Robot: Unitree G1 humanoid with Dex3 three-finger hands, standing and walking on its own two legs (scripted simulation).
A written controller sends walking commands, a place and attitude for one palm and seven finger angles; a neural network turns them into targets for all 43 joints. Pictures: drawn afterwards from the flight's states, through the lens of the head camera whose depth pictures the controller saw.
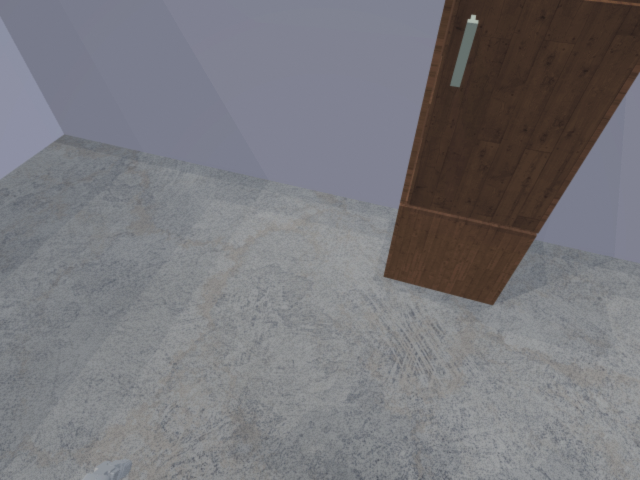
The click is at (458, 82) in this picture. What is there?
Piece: cupboard door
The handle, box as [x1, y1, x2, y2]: [450, 15, 478, 86]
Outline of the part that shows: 475,15 471,15 471,17 467,20 450,85 459,86 478,20 475,19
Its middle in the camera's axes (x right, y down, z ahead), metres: +0.31 -0.41 +0.84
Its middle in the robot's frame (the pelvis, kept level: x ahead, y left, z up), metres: +0.93 -0.26 +0.14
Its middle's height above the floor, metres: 0.91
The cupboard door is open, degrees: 0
